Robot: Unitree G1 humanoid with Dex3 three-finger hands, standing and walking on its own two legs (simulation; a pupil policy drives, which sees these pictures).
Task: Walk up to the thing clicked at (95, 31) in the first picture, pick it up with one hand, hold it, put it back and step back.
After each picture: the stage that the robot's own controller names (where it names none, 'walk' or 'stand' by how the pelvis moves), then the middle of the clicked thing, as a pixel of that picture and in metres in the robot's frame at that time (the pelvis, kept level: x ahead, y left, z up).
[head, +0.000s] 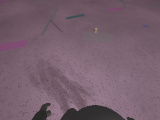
stand; (95, 30) +2.14 -0.10 -0.72
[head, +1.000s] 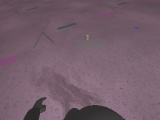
walk; (87, 37) +2.00 +0.20 -0.70
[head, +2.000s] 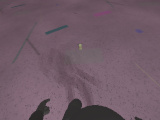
walk; (80, 46) +1.40 +0.32 -0.72
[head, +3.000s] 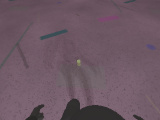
walk; (78, 62) +0.89 +0.25 -0.71
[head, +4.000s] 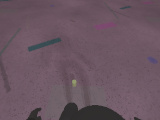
walk; (74, 83) +0.52 +0.19 -0.70
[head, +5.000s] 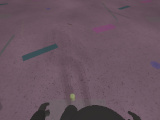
stand; (72, 97) +0.32 +0.19 -0.71
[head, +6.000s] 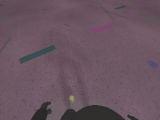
stand; (71, 98) +0.30 +0.19 -0.73
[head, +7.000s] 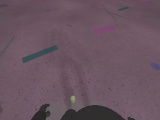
stand; (73, 99) +0.31 +0.17 -0.73
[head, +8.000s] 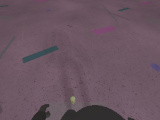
stand; (73, 99) +0.30 +0.17 -0.73
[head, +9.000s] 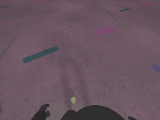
go down; (73, 100) +0.30 +0.17 -0.73
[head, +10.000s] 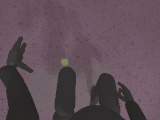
go down; (64, 62) +0.38 +0.22 -0.35
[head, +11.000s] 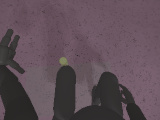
approach; (63, 62) +0.38 +0.23 -0.30
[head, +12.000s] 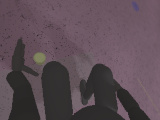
close in; (40, 59) +0.35 +0.27 -0.22
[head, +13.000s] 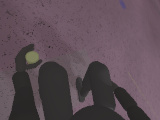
close; (32, 58) +0.35 +0.27 -0.21
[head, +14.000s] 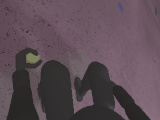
lift; (32, 58) +0.34 +0.27 -0.22
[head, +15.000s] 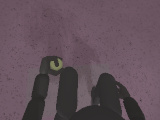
lift; (56, 66) +0.30 +0.25 -0.07
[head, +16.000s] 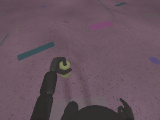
hold; (65, 69) +0.33 +0.17 +0.04
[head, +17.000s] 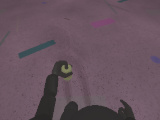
hold; (67, 72) +0.32 +0.17 -0.01
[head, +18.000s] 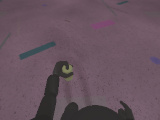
hold; (68, 72) +0.32 +0.17 +0.00
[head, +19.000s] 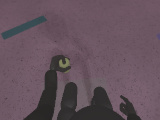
crouch; (64, 65) +0.36 +0.18 -0.07
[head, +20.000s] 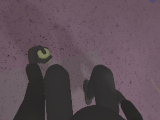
lower; (44, 56) +0.38 +0.26 -0.18
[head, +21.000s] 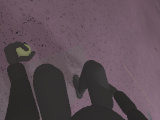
lower; (24, 53) +0.40 +0.28 -0.22
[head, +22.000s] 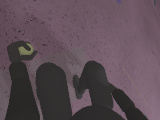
lower; (26, 52) +0.39 +0.28 -0.22
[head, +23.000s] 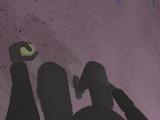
lower; (27, 52) +0.39 +0.28 -0.22
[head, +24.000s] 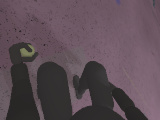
lower; (28, 53) +0.38 +0.28 -0.22
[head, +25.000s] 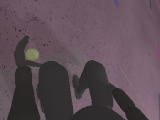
withdraw; (31, 56) +0.37 +0.26 -0.23
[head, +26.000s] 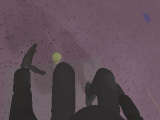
stand; (56, 58) +0.38 +0.24 -0.26
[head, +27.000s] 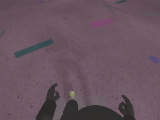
stand; (72, 94) +0.33 +0.16 -0.64
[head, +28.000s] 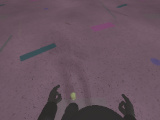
stand; (73, 96) +0.34 +0.17 -0.67
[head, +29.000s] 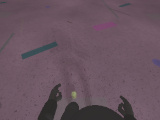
stand; (74, 95) +0.34 +0.17 -0.67
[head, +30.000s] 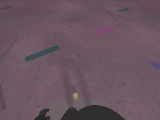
stand; (75, 96) +0.36 +0.16 -0.72
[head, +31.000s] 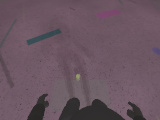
walk; (78, 77) +0.50 +0.14 -0.70
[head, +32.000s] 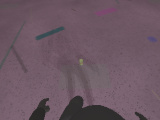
walk; (81, 62) +0.83 +0.19 -0.70
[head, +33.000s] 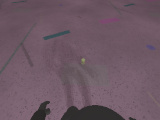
stand; (83, 61) +0.99 +0.14 -0.71
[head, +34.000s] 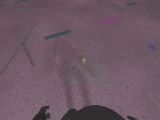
stand; (83, 61) +0.99 +0.13 -0.72
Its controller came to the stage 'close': yes
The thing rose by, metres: 0.70
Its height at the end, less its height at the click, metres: +0.00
